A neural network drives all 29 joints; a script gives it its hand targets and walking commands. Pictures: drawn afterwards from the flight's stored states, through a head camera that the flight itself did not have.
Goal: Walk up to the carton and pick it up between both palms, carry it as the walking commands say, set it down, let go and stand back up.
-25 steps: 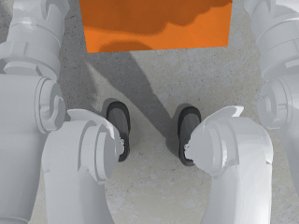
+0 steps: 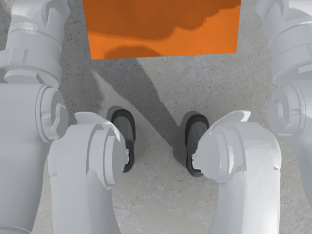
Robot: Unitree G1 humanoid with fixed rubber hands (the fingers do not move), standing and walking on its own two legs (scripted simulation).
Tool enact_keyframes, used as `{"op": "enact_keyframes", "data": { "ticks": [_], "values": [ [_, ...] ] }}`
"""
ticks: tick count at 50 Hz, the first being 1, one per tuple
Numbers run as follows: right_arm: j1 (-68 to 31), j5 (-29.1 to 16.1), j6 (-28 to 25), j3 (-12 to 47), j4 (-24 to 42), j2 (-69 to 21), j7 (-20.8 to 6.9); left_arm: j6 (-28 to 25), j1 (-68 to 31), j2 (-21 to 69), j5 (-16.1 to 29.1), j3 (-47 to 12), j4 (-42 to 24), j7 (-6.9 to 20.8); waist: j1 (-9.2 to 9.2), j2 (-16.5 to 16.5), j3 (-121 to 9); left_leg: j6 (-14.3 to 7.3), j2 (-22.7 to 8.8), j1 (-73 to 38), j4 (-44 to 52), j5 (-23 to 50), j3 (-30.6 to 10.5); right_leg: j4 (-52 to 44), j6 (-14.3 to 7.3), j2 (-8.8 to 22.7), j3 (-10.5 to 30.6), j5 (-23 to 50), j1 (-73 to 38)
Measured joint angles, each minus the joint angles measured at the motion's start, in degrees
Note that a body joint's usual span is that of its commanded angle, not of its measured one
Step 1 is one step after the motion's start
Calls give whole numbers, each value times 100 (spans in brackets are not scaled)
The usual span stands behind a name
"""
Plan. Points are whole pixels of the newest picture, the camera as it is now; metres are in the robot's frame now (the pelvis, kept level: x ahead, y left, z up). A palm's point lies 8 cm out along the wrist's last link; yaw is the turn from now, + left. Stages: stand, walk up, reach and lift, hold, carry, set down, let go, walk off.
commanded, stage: reach and lift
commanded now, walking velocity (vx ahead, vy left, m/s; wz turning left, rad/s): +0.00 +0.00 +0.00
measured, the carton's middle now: out of the picture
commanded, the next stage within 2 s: none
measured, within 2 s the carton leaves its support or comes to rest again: leaves its support in 0.42 s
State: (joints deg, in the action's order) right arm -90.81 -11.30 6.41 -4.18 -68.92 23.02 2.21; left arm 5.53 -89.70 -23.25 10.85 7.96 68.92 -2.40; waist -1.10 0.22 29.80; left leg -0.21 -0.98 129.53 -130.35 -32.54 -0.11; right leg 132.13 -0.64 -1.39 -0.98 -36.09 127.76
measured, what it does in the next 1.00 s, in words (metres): stands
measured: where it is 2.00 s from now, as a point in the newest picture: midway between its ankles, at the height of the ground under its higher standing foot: (160, 152)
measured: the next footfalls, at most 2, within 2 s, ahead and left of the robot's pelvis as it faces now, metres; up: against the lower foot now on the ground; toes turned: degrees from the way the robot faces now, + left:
none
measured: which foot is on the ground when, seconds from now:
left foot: down 0.00-1.00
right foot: down 0.00-1.00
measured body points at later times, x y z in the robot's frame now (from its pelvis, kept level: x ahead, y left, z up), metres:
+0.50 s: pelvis +0.00 +0.00 +0.00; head +0.37 +0.00 +0.25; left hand +0.56 +0.20 -0.17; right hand +0.57 -0.16 -0.17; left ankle +0.12 +0.12 -0.31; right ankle +0.10 -0.11 -0.31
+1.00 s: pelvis +0.00 +0.00 +0.04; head +0.36 +0.01 +0.31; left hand +0.57 +0.20 -0.10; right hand +0.58 -0.17 -0.10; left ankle +0.12 +0.12 -0.31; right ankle +0.10 -0.11 -0.31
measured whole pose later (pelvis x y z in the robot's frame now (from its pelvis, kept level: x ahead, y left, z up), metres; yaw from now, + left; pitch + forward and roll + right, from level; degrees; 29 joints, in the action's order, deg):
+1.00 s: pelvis +0.00 +0.00 +0.04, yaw +0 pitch +40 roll +0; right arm -81.3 -3.8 15.3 -12.3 -55.1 18.7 4.8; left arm 15.4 -80.6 -17.4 4.2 15.2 53.8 -6.0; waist -1.2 0.3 12.9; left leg 1.6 2.6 131.4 -121.9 -30.7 -1.4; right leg 123.4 1.1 -3.7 0.5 -33.8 129.8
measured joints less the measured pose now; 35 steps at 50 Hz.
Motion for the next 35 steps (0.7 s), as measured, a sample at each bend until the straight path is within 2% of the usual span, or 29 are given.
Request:
{"op": "enact_keyframes", "data": {
  "ticks": [6,13,25,28,35],
  "values": [
    [154,38,111,-118,235,-33,-67,116,100,-33,24,1,-110,107,10,-28,-4,20,31,-19,-88,-61,-9,93,-9,-2,0,-65,-17],
    [257,27,151,-136,402,-74,7,169,163,-42,155,-81,-192,55,13,-20,0,45,55,-51,-107,-91,-11,121,-18,-15,10,-84,-31],
    [469,-159,338,153,719,-124,440,346,476,48,525,-398,-641,-437,-9,-17,-311,117,166,-60,82,29,-36,-71,72,-119,84,63,-15],
    [362,-92,376,62,604,-113,440,399,381,90,432,-326,-584,-466,-9,8,-483,121,192,-34,193,109,-46,-188,100,-146,99,151,13],
    [310,311,522,-364,527,-152,263,590,288,218,-105,113,-571,-362,-16,66,-907,126,234,60,470,239,-65,-480,137,-189,124,299,111]
  ]
}}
